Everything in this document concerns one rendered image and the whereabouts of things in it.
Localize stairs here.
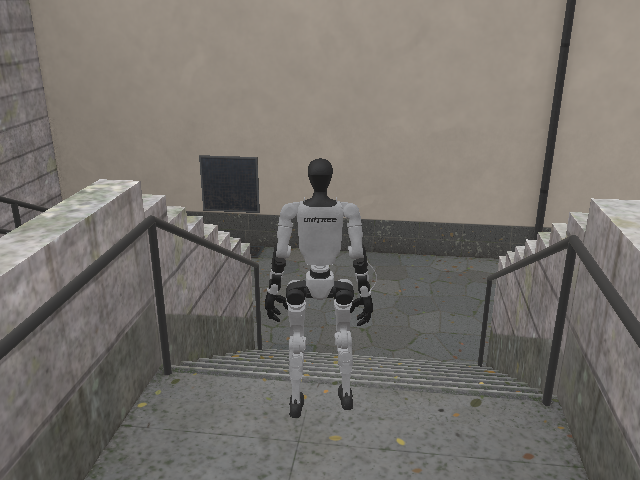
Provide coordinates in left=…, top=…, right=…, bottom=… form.
left=179, top=348, right=544, bottom=405

